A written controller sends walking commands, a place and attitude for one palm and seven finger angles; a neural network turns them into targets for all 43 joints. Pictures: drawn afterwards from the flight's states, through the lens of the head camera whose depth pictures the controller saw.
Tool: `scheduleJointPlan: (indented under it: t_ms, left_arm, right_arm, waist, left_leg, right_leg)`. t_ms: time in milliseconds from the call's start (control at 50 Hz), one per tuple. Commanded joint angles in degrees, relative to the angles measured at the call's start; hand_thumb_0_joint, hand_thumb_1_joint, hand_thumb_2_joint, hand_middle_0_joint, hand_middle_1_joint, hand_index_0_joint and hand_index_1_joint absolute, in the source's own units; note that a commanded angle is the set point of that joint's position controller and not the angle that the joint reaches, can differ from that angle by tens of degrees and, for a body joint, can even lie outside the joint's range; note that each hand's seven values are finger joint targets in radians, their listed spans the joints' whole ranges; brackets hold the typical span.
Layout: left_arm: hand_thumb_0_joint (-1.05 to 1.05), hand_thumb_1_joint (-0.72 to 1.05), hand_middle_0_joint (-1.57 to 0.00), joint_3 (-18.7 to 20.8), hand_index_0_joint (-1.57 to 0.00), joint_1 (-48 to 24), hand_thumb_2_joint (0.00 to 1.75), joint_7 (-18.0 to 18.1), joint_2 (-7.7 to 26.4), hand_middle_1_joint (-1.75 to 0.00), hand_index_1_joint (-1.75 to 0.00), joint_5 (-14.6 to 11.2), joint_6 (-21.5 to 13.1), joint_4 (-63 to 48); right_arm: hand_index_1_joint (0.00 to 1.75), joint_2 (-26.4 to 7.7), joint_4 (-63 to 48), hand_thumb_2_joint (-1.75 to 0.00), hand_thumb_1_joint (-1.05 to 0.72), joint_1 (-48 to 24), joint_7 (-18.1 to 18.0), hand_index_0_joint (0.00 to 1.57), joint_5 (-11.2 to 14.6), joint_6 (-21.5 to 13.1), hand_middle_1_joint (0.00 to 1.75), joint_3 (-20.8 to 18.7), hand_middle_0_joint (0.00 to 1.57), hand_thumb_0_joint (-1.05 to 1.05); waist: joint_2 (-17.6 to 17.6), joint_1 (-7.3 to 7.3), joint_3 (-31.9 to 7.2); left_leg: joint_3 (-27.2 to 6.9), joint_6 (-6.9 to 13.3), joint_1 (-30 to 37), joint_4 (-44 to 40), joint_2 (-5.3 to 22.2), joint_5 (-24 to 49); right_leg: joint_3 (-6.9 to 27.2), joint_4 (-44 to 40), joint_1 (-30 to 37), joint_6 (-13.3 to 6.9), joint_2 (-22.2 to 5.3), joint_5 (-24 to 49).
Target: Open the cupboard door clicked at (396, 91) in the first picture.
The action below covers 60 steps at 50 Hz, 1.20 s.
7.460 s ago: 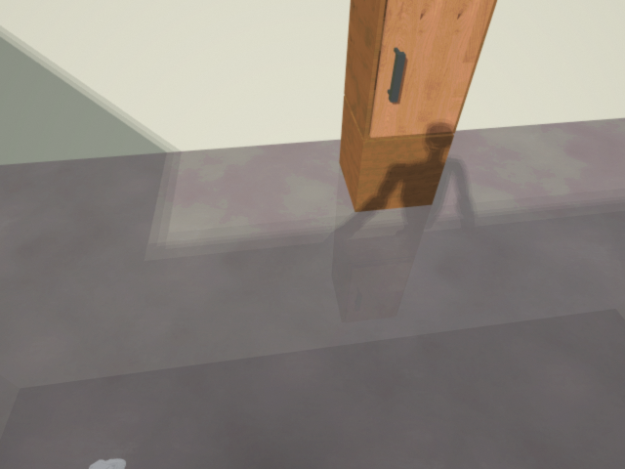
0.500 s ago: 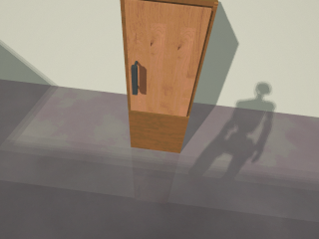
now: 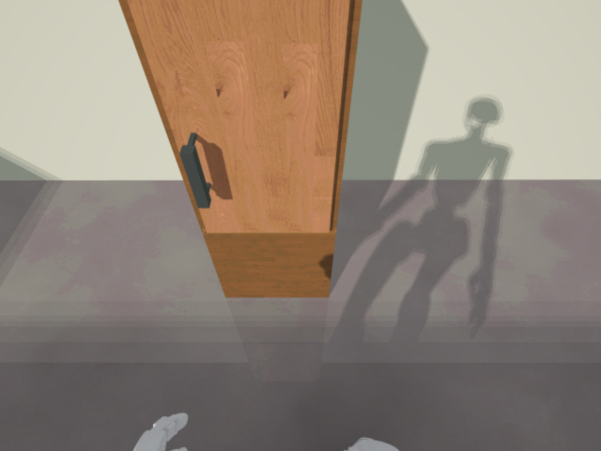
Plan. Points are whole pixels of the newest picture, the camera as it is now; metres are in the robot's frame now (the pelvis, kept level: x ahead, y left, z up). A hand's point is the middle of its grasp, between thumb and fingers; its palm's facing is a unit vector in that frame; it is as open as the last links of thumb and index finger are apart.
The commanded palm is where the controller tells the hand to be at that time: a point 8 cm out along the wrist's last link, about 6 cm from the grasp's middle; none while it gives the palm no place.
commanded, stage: take the last steps up to it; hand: left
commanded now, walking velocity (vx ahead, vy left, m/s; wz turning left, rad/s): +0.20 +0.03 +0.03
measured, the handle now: (198, 171) +0.66 +0.23 -0.07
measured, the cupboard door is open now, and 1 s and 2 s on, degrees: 0 0 0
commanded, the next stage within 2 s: come to a stop and stand still in 0.16 s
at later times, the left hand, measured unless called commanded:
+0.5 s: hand out of the picture +0.12 +0.21 -0.16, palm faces +0.05 -0.98 -0.18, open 7.4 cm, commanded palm none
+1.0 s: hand (194, 448) +0.15 +0.16 -0.13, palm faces +0.06 -0.96 -0.29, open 7.3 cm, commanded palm none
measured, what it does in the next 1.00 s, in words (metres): walks ahead: left foot, then right foot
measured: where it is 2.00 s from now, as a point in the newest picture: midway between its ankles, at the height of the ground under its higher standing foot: outside the picture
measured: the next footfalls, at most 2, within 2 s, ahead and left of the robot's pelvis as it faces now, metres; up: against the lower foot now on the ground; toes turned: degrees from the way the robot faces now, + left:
left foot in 0.32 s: +0.21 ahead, +0.15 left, +0.00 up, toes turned +7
right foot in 0.72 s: +0.16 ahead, -0.14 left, +0.00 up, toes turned -6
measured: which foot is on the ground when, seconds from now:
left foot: up 0.00-0.30, down 0.32-0.72, up 0.74-1.00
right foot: down 0.00-0.32, up 0.34-0.70, down 0.72-1.00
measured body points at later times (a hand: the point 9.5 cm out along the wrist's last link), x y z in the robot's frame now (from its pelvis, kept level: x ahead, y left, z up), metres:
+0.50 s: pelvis +0.13 +0.03 +0.02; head +0.16 +0.05 +0.47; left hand +0.12 +0.27 -0.15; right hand +0.22 -0.19 -0.12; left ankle +0.17 +0.14 -0.72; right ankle +0.09 -0.09 -0.67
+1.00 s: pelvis +0.10 -0.03 +0.03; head +0.13 -0.07 +0.47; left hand +0.15 +0.21 -0.10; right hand +0.14 -0.28 -0.15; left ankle +0.06 +0.13 -0.64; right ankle +0.12 -0.14 -0.72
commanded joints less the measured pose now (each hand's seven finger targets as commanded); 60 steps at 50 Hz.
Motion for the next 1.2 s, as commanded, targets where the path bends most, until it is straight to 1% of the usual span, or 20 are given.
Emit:
scheduleJointPlan:
  t_ms: [0,60,200,260,300,320,420,540,600,660,680,700,720,760,800,900,1060,1120,1160,1180]
  left_arm:
    - [0.00,0.90,-0.20,2.0,-0.20,10.8,0.90,1.8,7.7,-0.30,-0.30,-0.1,0.3,1.2]
    - [0.00,0.90,-0.20,1.3,-0.20,8.1,0.90,1.8,5.6,-0.30,-0.30,0.4,-0.1,1.2]
    - [0.00,0.90,-0.20,1.9,-0.20,10.9,0.90,1.1,8.3,-0.30,-0.30,0.6,0.5,2.3]
    - [0.00,0.90,-0.20,1.5,-0.20,10.5,0.90,1.3,6.9,-0.30,-0.30,0.1,1.6,2.5]
    - [0.00,0.90,-0.20,0.1,-0.20,15.5,0.90,1.5,2.0,-0.30,-0.30,-0.7,2.4,2.9]
    - [0.00,0.90,-0.20,-0.3,-0.20,16.0,0.90,2.0,2.8,-0.30,-0.30,-0.6,3.1,3.6]
    - [0.00,0.90,-0.20,0.3,-0.20,14.6,0.90,2.3,5.8,-0.30,-0.30,-0.3,5.3,3.8]
    - [0.00,0.90,-0.20,2.0,-0.20,13.1,0.90,2.1,5.3,-0.30,-0.30,0.0,6.9,-0.5]
    - [0.00,0.90,-0.20,1.7,-0.20,13.7,0.90,2.0,4.0,-0.30,-0.30,-0.1,6.6,-1.3]
    - [0.00,0.90,-0.20,1.4,-0.20,18.3,0.90,2.1,4.6,-0.30,-0.30,0.3,5.0,0.4]
    - [0.00,0.90,-0.20,1.5,-0.20,17.6,0.90,2.4,7.8,-0.30,-0.30,1.0,4.2,0.2]
    - [0.00,0.90,-0.20,1.8,-0.20,14.1,0.90,2.6,12.6,-0.30,-0.30,1.2,3.5,-1.1]
    - [0.00,0.90,-0.20,1.9,-0.20,13.4,0.90,2.5,14.5,-0.30,-0.30,1.0,4.0,-2.7]
    - [0.00,0.90,-0.20,2.3,-0.20,10.0,0.90,2.7,13.9,-0.30,-0.30,0.9,3.6,-2.8]
    - [0.00,0.90,-0.20,2.2,-0.20,7.7,0.90,2.6,12.3,-0.30,-0.30,0.6,3.5,-3.1]
    - [0.00,0.90,-0.20,2.6,-0.20,13.0,0.90,3.4,11.9,-0.30,-0.30,0.5,3.3,-1.9]
    - [0.00,0.90,-0.20,3.0,-0.20,12.3,0.90,2.8,13.6,-0.30,-0.30,1.4,4.1,-1.5]
    - [0.00,0.90,-0.20,3.1,-0.20,9.9,0.90,2.6,13.8,-0.30,-0.30,1.1,4.5,-1.0]
    - [0.00,0.90,-0.20,2.5,-0.20,8.4,0.90,2.6,11.4,-0.30,-0.30,0.3,5.1,-1.1]
    - [0.00,0.90,-0.20,1.8,-0.20,9.5,0.90,2.3,8.2,-0.30,-0.30,-0.2,5.5,-1.5]
  right_arm:
    - [0.30,-4.3,-7.3,-0.90,-0.90,-5.5,0.2,0.20,-1.0,-0.6,0.30,-1.5,0.20,0.00]
    - [0.30,-2.3,-6.0,-0.90,-0.90,-0.8,0.6,0.20,-1.4,0.9,0.30,-1.2,0.20,0.00]
    - [0.30,-3.9,-10.0,-0.90,-0.90,-10.2,1.6,0.20,-1.2,0.0,0.30,-1.1,0.20,0.00]
    - [0.30,-6.3,-8.2,-0.90,-0.90,-6.2,1.2,0.20,-1.2,-1.0,0.30,-1.0,0.20,0.00]
    - [0.30,-13.3,-8.4,-0.90,-0.90,-4.8,0.0,0.20,-1.5,-1.0,0.30,-1.4,0.20,0.00]
    - [0.30,-13.1,-8.9,-0.90,-0.90,-8.1,-0.6,0.20,-1.4,-0.5,0.30,-1.1,0.20,0.00]
    - [0.30,-13.6,-9.7,-0.90,-0.90,-14.4,-2.5,0.20,-0.7,1.2,0.30,-1.9,0.20,0.00]
    - [0.30,-14.0,-12.2,-0.90,-0.90,-18.6,-2.1,0.20,-1.0,2.4,0.30,-3.7,0.20,0.00]
    - [0.30,-13.9,-13.1,-0.90,-0.90,-21.3,-1.3,0.20,-1.4,2.7,0.30,-4.0,0.20,0.00]
    - [0.30,-12.6,-13.2,-0.90,-0.90,-21.4,-0.4,0.20,-0.9,3.2,0.30,-3.9,0.20,0.00]
    - [0.30,-9.2,-13.1,-0.90,-0.90,-19.6,0.1,0.20,-0.3,3.3,0.30,-3.4,0.20,0.00]
    - [0.30,-5.4,-14.5,-0.90,-0.90,-18.5,0.6,0.20,-0.1,3.7,0.30,-2.5,0.20,0.00]
    - [0.30,-7.3,-15.3,-0.90,-0.90,-19.7,0.8,0.20,-0.4,4.5,0.30,-2.8,0.20,0.00]
    - [0.30,-9.0,-14.5,-0.90,-0.90,-19.8,0.7,0.20,-1.0,5.3,0.30,-3.1,0.20,0.00]
    - [0.30,-10.2,-12.3,-0.90,-0.90,-16.6,1.1,0.20,-1.1,4.9,0.30,-3.4,0.20,0.00]
    - [0.30,-10.6,-13.2,-0.90,-0.90,-17.2,1.2,0.20,-1.3,5.2,0.30,-3.1,0.20,0.00]
    - [0.30,-8.8,-13.9,-0.90,-0.90,-17.2,1.3,0.20,-0.5,4.4,0.30,-2.2,0.20,0.00]
    - [0.30,-8.2,-12.4,-0.90,-0.90,-12.9,0.9,0.20,-0.3,3.5,0.30,-1.8,0.20,0.00]
    - [0.30,-9.2,-10.5,-0.90,-0.90,-8.2,0.5,0.20,-0.3,2.4,0.30,-1.5,0.20,0.00]
    - [0.30,-12.6,-11.0,-0.90,-0.90,-8.3,0.4,0.20,-0.9,2.0,0.30,-2.1,0.20,0.00]
  waist:
    - [-3.5,4.42,-1.4]
    - [-7.5,0.43,-3.0]
    - [-9.2,2.77,-2.0]
    - [-2.8,0.50,-2.9]
    - [13.4,1.93,-6.5]
    - [12.6,2.74,-6.0]
    - [5.9,2.80,-5.4]
    - [6.8,3.29,-9.9]
    - [10.9,3.87,-9.1]
    - [6.2,5.92,-9.3]
    - [-3.7,5.46,-7.7]
    - [-17.4,3.87,-4.2]
    - [-10.7,5.41,-3.8]
    - [-15.6,4.62,-1.3]
    - [-11.9,3.51,-2.1]
    - [-10.3,6.30,-5.1]
    - [-14.6,6.71,-5.1]
    - [-15.2,4.47,-5.8]
    - [-8.2,2.31,-6.9]
    - [3.9,2.45,-5.4]
  left_leg:
    - [-5.1,0.6,-22.1,14.7,4.8,8.3]
    - [-2.0,-1.2,-15.8,2.8,4.5,10.2]
    - [1.8,-1.8,-10.2,-19.6,2.2,14.9]
    - [1.4,-2.4,3.4,-32.3,1.5,22.8]
    - [-16.6,4.9,5.4,-40.0,17.9,43.5]
    - [-17.6,7.2,1.0,-42.4,19.6,46.3]
    - [-10.0,9.8,5.1,-37.9,18.8,70.0]
    - [-5.7,9.2,3.9,-37.5,17.4,55.7]
    - [-5.0,8.0,-1.1,-38.2,15.9,43.2]
    - [-3.2,3.9,-6.6,-32.8,11.0,25.5]
    - [-0.2,0.3,-10.2,-26.0,5.2,13.8]
    - [1.6,-2.7,-15.8,-19.0,-0.8,0.8]
    - [-2.9,-2.1,-12.2,-13.0,-0.5,-2.2]
    - [-6.6,-1.6,-16.4,-4.9,-0.8,1.1]
    - [-6.0,-2.6,-19.2,0.4,-1.1,7.0]
    - [-6.3,-4.5,-22.4,2.1,-1.4,9.3]
    - [-2.0,-3.5,-12.3,-15.2,-2.0,5.2]
    - [0.0,-2.7,-4.0,-27.2,-3.1,10.3]
    - [-0.9,-2.0,6.0,-38.6,-1.2,16.9]
    - [-11.3,0.4,5.0,-42.9,7.1,14.2]
  right_leg:
    - [21.6,-24.4,9.6,-8.1,-18.9,2.6]
    - [10.4,-25.1,4.0,-5.6,-13.8,8.2]
    - [9.9,-23.5,6.1,-5.3,-12.3,2.2]
    - [6.7,-13.3,1.9,-1.8,-8.1,-0.7]
    - [1.7,0.7,0.9,3.8,-0.4,-14.2]
    - [4.5,5.4,3.4,4.5,-0.7,-21.3]
    - [8.0,15.4,-1.0,5.4,-1.9,-16.7]
    - [9.7,21.1,-3.3,5.9,-0.9,-14.4]
    - [7.1,10.8,2.4,5.1,-1.1,-12.8]
    - [4.7,-8.5,12.9,5.3,-0.5,-0.2]
    - [10.8,-16.9,13.8,4.5,-5.3,3.5]
    - [25.7,-22.7,9.4,-0.1,-17.2,6.0]
    - [26.4,-24.7,2.5,-4.5,-21.3,3.1]
    - [28.8,-25.4,1.8,-4.9,-19.5,-0.8]
    - [21.8,-22.3,7.8,-3.7,-16.1,6.7]
    - [19.5,-19.2,17.0,-4.7,-17.5,18.2]
    - [18.4,-21.4,12.4,-5.0,-15.5,6.2]
    - [16.6,-19.5,8.6,-3.0,-12.8,2.6]
    - [13.3,-13.6,2.1,0.5,-8.8,-3.7]
    - [9.2,-6.8,-2.9,2.9,-3.7,-9.5]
